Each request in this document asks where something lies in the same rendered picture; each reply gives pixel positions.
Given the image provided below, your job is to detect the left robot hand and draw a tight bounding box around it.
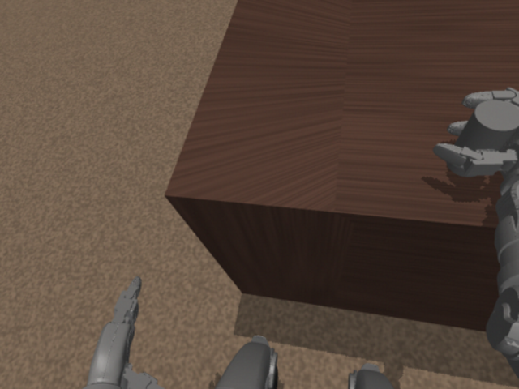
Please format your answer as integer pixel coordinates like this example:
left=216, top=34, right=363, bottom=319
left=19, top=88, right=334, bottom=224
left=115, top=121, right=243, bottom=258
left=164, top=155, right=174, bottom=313
left=87, top=276, right=165, bottom=389

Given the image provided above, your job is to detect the right robot arm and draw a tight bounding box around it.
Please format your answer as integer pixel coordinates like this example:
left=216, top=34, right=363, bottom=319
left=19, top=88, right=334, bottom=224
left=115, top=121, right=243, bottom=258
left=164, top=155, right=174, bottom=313
left=486, top=168, right=519, bottom=379

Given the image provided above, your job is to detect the right robot hand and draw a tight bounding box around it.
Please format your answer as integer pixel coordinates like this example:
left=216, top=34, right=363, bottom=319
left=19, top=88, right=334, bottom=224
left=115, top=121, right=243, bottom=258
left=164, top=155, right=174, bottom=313
left=433, top=88, right=519, bottom=179

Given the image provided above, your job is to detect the can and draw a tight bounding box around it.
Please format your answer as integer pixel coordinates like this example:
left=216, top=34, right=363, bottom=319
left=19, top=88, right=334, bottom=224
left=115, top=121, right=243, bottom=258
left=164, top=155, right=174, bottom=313
left=446, top=100, right=519, bottom=177

